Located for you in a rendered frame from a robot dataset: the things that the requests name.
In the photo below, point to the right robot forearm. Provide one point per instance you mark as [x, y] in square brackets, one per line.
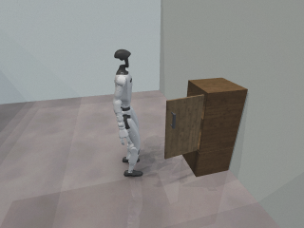
[119, 114]

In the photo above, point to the cupboard door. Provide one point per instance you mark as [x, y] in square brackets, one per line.
[184, 138]

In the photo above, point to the robot left shin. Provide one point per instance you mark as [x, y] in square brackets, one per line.
[128, 152]

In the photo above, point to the robot right shin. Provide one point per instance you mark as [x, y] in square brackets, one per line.
[132, 159]

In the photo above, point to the robot shin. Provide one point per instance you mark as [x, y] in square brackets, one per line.
[132, 159]
[128, 152]

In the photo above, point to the handle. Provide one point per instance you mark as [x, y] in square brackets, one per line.
[173, 120]

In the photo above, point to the robot right upper arm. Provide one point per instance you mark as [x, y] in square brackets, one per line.
[119, 89]

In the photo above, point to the right robot hand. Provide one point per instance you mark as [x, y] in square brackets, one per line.
[123, 133]

